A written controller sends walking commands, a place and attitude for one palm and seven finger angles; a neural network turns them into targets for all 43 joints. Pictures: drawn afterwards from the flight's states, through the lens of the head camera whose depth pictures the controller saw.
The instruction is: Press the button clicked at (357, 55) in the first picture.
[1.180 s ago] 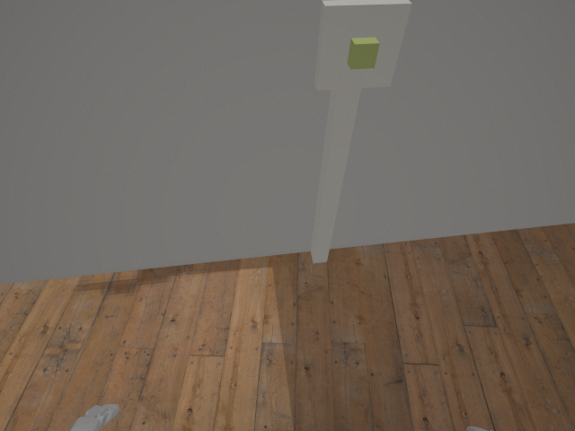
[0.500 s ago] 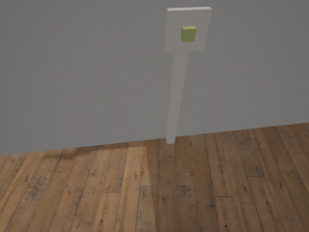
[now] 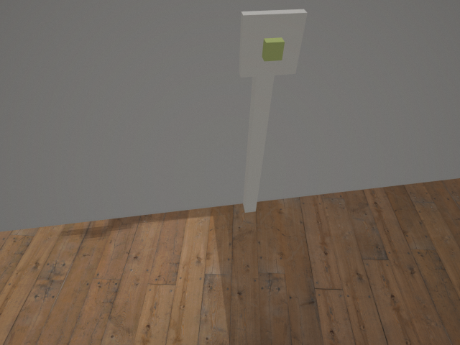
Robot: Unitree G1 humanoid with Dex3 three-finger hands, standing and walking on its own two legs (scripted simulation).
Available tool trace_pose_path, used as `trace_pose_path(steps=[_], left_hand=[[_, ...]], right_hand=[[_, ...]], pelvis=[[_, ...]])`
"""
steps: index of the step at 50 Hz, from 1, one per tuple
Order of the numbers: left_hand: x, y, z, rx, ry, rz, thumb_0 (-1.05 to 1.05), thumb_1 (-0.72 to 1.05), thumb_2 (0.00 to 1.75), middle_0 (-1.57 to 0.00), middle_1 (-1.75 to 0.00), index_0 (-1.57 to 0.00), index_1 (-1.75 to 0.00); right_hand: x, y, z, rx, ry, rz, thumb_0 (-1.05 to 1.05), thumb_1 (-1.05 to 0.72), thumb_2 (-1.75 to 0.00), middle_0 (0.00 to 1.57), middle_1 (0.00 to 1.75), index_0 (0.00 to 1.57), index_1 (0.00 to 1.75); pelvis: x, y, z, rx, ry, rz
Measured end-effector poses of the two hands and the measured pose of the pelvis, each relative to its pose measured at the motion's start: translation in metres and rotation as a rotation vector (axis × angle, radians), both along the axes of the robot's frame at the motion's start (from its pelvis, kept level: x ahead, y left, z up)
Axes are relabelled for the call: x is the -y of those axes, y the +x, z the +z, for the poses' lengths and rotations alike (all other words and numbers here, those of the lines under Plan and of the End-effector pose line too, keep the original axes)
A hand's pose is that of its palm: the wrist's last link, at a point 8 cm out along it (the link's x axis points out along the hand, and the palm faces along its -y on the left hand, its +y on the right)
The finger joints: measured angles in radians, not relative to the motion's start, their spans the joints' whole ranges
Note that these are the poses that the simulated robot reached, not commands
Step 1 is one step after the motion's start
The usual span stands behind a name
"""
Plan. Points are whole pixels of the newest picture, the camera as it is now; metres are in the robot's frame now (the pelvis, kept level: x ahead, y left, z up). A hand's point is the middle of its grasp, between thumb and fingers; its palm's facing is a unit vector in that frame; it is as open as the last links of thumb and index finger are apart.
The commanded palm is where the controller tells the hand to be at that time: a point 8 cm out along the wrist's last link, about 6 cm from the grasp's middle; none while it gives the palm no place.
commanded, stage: look at it before walking up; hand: left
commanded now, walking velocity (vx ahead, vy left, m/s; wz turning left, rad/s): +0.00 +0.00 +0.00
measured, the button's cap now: (272, 49) +0.87 -0.07 +0.12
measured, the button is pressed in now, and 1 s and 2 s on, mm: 0 0 0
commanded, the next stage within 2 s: walk to a spot facing it in 0.36 s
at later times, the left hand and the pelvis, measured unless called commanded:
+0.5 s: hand out of the picture +0.08 +0.25 -0.15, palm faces -0.02 -0.94 -0.33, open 7.4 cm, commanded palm none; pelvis +0.01 +0.00 +0.00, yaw +0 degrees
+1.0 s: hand out of the picture +0.05 +0.16 -0.17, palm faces -0.17 -0.95 -0.27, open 7.4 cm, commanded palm none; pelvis -0.02 -0.04 -0.02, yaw -14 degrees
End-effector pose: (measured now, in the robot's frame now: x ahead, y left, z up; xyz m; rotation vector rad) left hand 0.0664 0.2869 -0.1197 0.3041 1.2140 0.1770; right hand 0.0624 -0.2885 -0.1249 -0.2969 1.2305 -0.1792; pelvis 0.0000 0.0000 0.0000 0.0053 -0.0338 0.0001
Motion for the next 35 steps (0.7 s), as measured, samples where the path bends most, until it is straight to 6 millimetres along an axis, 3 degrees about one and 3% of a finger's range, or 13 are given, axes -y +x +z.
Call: trace_pose_path(steps=[28,35], left_hand=[[-0.005,0.012,0.001,-0.002,0.01,0.007,0.01,0.91,0.9,-0.2,-0.3,-0.2,-0.3],[0.013,0.007,-0.013,-0.06,-0.016,-0.03,0.01,0.91,0.9,-0.2,-0.3,-0.2,-0.3]], right_hand=[[-0.001,0.028,0.004,0.041,-0.009,0.007,0.0,-0.91,-0.89,0.21,0.3,0.2,0.3],[-0.014,0.011,-0.008,0.058,0.027,-0.066,0.0,-0.91,-0.89,0.2,0.3,0.2,0.3]], pelvis=[[-0.001,0.011,0.0,-0.004,0.0,-0.017],[0.001,0.003,-0.007,-0.013,0.011,-0.084]])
